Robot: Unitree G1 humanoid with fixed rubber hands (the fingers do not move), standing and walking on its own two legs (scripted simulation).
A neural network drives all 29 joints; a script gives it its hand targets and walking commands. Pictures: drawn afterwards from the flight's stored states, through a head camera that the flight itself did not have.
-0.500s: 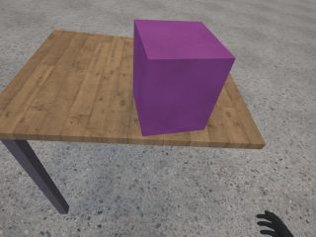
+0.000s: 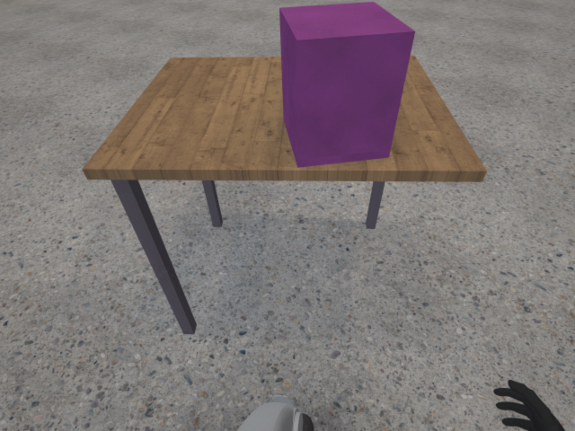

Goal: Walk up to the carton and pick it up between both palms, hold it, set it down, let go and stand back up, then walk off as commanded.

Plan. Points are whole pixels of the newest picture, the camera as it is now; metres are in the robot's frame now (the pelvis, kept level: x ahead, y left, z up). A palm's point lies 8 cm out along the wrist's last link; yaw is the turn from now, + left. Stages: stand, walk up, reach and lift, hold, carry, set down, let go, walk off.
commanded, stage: walk off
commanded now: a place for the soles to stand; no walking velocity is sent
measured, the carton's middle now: (335, 84) +0.76 -0.06 +0.17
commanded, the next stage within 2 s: none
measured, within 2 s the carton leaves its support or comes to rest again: neither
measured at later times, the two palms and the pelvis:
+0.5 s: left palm out of the picture -0.07 +0.36 -0.11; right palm out of the picture -0.10 -0.27 -0.02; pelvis -0.21 +0.05 +0.01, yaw +0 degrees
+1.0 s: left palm out of the picture -0.29 +0.24 -0.08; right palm out of the picture -0.32 -0.45 -0.07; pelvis -0.39 -0.09 -0.01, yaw -7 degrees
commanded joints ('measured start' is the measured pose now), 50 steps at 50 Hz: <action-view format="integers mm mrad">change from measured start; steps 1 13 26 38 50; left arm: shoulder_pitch -450 -176 -326 -253 -251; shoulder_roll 316 84 194 241 288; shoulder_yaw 141 44 111 131 150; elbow -133 -1 -76 -51 -9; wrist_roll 39 -39 22 20 -2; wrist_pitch -54 -27 -18 -18 -96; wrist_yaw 43 29 15 -26 -1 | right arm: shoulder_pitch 47 36 92 40 84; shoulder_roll -225 -105 -213 -290 -212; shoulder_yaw -114 -50 -89 -90 -50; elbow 30 80 48 65 183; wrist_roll -103 -96 -82 -92 -85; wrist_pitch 1 -79 -109 -133 -102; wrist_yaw -26 -23 -93 -73 -55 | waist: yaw -126 12 -78 -77 -25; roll -398 -70 42 116 -222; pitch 243 -98 -74 -5 111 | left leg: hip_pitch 170 448 602 328 -148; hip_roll -54 162 385 373 9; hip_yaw -304 -217 -423 -428 -291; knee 896 -591 -256 -404 481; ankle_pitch -147 273 703 -192 -52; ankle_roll -76 -107 34 169 9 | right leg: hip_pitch -781 -177 -644 -467 -336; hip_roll -475 -84 39 -52 -258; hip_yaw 570 166 313 220 740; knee -692 165 636 469 -556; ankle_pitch -207 207 85 82 -484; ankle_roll -268 -43 46 61 38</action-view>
